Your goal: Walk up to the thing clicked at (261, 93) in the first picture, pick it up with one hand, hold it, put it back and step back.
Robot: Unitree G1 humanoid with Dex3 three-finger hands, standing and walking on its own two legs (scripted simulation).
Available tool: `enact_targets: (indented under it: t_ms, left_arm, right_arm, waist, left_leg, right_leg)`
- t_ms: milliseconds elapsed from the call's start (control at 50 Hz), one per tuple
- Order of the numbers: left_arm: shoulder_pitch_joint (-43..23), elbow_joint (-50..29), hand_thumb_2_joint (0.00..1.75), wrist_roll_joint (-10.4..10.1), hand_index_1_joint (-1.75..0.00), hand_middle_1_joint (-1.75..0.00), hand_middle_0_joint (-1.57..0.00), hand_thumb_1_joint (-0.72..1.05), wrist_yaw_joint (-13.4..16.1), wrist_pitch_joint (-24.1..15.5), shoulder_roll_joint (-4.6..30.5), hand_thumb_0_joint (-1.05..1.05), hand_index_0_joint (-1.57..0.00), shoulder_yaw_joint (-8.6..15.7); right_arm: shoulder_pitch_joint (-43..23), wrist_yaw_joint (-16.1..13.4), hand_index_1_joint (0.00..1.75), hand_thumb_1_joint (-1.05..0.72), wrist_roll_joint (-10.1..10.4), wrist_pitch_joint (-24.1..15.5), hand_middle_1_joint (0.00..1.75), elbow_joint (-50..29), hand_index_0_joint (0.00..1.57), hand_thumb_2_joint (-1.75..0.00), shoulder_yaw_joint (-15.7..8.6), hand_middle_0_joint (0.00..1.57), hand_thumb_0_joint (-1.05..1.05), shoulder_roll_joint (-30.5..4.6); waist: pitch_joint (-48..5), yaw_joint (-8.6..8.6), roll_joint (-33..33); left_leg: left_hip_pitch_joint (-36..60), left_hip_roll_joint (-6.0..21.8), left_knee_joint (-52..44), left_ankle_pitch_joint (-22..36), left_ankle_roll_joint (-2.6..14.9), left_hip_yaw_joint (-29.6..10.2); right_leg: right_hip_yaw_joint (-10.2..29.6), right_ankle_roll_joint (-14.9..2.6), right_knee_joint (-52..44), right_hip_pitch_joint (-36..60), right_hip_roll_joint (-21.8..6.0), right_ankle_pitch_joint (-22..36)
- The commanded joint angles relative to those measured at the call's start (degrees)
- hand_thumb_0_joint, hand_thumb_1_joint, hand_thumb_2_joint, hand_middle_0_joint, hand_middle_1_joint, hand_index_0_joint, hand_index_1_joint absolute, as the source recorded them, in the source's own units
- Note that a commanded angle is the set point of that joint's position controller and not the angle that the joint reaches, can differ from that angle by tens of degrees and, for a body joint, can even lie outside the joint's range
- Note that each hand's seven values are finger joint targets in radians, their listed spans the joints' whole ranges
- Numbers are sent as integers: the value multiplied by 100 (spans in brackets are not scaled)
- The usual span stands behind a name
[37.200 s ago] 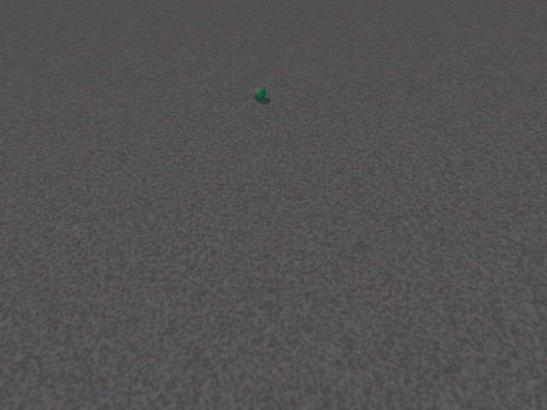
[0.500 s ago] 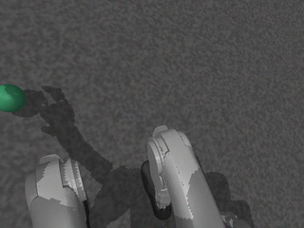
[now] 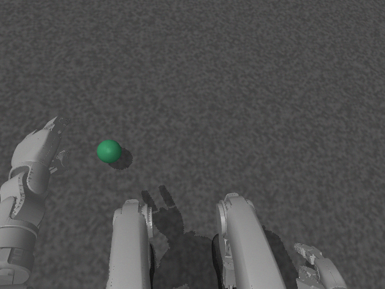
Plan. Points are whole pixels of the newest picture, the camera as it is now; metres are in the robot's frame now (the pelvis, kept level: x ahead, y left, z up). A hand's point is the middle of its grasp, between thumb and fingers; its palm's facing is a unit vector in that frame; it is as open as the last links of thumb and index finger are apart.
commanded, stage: home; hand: left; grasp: from above
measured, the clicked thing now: (109, 151) +0.52 +0.25 -0.42
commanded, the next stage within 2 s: none
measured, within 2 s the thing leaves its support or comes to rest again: neither
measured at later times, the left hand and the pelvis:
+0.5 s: hand (34, 220) +0.26 +0.21 +0.09, palm faces +0.04 -0.94 -0.34, open 7.4 cm; pelvis +0.04 +0.00 +0.18, yaw +4 degrees
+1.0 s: hand out of the picture +0.22 +0.19 +0.21, palm faces +0.16 -0.96 -0.21, open 7.4 cm; pelvis +0.08 -0.01 +0.25, yaw +6 degrees
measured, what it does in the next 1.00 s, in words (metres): rises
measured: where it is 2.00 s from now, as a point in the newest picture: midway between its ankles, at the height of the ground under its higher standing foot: (185, 284)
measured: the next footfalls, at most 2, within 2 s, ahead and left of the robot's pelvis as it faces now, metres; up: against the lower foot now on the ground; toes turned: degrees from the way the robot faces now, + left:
none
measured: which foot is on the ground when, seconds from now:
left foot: down 0.00-1.00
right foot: down 0.00-1.00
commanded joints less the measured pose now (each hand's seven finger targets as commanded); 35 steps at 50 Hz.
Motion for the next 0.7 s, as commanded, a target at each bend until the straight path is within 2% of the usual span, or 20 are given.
enact_targets:
  t_ms: [0,20,40,100,120,160,180,200,260,360,380,420,480,500,520,560,620,680]
  left_arm:
    - [-629,-1642,90,-722,-30,-30,-20,90,187,182,798,0,-20,323]
    - [-538,-1894,90,-877,-30,-30,-20,90,206,242,723,0,-20,314]
    - [-357,-1993,90,-967,-30,-30,-20,90,235,310,731,0,-20,395]
    - [188,-2345,90,-1392,-30,-30,-20,90,262,543,336,0,-20,224]
    - [426,-2323,90,-1537,-30,-30,-20,90,294,640,318,0,-20,311]
    - [727,-2663,90,-1837,-30,-30,-20,90,351,796,186,0,-20,316]
    - [896,-2647,90,-1996,-30,-30,-20,90,368,882,69,0,-20,274]
    - [1103,-2807,90,-2152,-30,-30,-20,90,377,953,-77,0,-20,208]
    - [1616,-3079,90,-2602,-30,-30,-20,90,433,1142,-193,0,-20,277]
    - [2437,-3506,90,-3139,-30,-30,-20,90,491,1470,-582,0,-20,247]
    - [2641,-3608,90,-3236,-30,-30,-20,90,502,1556,-680,0,-20,218]
    - [2802,-3863,90,-3408,-30,-30,-20,90,528,1685,-722,0,-20,308]
    - [3433,-4081,90,-3660,-30,-30,-20,90,515,1893,-1065,0,-20,220]
    - [3615,-4175,90,-3746,-30,-30,-20,90,517,1953,-1064,0,-20,292]
    - [3723,-4327,90,-3823,-30,-30,-20,90,500,2000,-1143,0,-20,240]
    - [4152,-4508,90,-3939,-30,-30,-20,90,486,2100,-1206,0,-20,307]
    - [4600,-4860,90,-4038,-30,-30,-20,90,430,2207,-1334,0,-20,263]
    - [5026,-5141,90,-4040,-30,-30,-20,90,382,2286,-1396,0,-20,245]
  right_arm:
    - [484,-229,30,-90,92,-305,30,-478,20,-90,-383,20,0,-898]
    - [423,-264,30,-90,107,-355,30,-529,20,-90,-383,20,0,-871]
    - [372,-307,30,-90,131,-406,30,-579,20,-90,-377,20,0,-858]
    - [170,-423,30,-90,173,-573,30,-666,20,-90,-344,20,0,-785]
    - [92,-464,30,-90,187,-623,30,-686,20,-90,-323,20,0,-754]
    - [10,-544,30,-90,214,-705,30,-771,20,-90,-288,20,0,-677]
    - [-36,-580,30,-90,224,-751,30,-784,20,-90,-250,20,0,-646]
    - [-84,-625,30,-90,224,-804,30,-816,20,-90,-235,20,0,-605]
    - [-81,-731,30,-90,236,-937,30,-862,20,-90,-181,20,0,-532]
    - [69,-928,30,-90,232,-1103,30,-940,20,-90,-73,20,0,-422]
    - [112,-974,30,-90,236,-1137,30,-960,20,-90,-40,20,0,-387]
    - [193,-1069,30,-90,231,-1207,30,-981,20,-90,5,20,0,-357]
    - [329,-1220,30,-90,224,-1316,30,-1054,20,-90,61,20,0,-291]
    - [380,-1261,30,-90,223,-1349,30,-1076,20,-90,75,20,0,-296]
    - [416,-1300,30,-90,213,-1386,30,-1080,20,-90,93,20,0,-257]
    - [517,-1379,30,-90,214,-1462,30,-1146,20,-90,104,20,0,-240]
    - [565,-1466,30,-90,193,-1556,30,-1238,20,-90,106,20,0,-202]
    - [597,-1517,30,-90,174,-1650,30,-1320,20,-90,100,20,0,-188]
  waist:
    - [-3122,-83,764]
    - [-3093,-97,720]
    - [-3163,-31,739]
    - [-2864,-46,695]
    - [-2804,-9,636]
    - [-2814,5,503]
    - [-2582,-56,474]
    - [-2469,-46,476]
    - [-2346,-34,465]
    - [-1922,13,503]
    - [-1832,39,475]
    - [-1789,75,487]
    - [-1472,53,431]
    - [-1401,110,396]
    - [-1369,66,396]
    - [-1310,117,249]
    - [-1080,164,280]
    - [-823,196,202]
  left_leg:
    - [3344,32,-2219,596,214,140]
    - [3420,19,-2339,492,226,170]
    - [3614,19,-2504,449,214,153]
    - [3912,8,-2941,305,199,138]
    - [4051,7,-3046,342,191,126]
    - [4269,-20,-3204,437,211,221]
    - [4317,-24,-3367,335,213,185]
    - [4464,-13,-3495,353,209,217]
    - [4914,-9,-3883,540,200,192]
    - [5767,30,-4676,751,138,63]
    - [5928,38,-4826,816,126,58]
    - [6249,46,-5069,1027,111,51]
    - [6575,44,-5432,1407,85,87]
    - [6708,38,-5547,1467,90,109]
    - [6799,26,-5607,1667,95,171]
    - [7017,-10,-5758,1973,111,272]
    - [7318,-18,-6048,2257,96,319]
    - [7452,-52,-6226,2375,115,373]
  right_leg:
    - [-249,-407,-1817,2169,86,932]
    - [-223,-402,-2003,2335,83,848]
    - [-202,-407,-2115,2516,84,807]
    - [-141,-401,-2541,2890,73,674]
    - [-117,-397,-2654,3040,63,694]
    - [-41,-393,-3012,3475,78,743]
    - [-19,-386,-3144,3564,68,651]
    - [3,-385,-3303,3691,74,666]
    - [32,-376,-3672,4186,65,809]
    - [22,-374,-4326,4803,68,1032]
    - [5,-374,-4478,4957,79,1085]
    - [-3,-369,-4711,5297,82,1267]
    - [-32,-360,-5098,5776,97,1563]
    - [-41,-354,-5241,5959,103,1611]
    - [-45,-337,-5390,6164,106,1793]
    - [-65,-329,-5648,6546,121,2045]
    - [-114,-320,-5939,6876,137,2264]
    - [-154,-318,-6169,7071,150,2354]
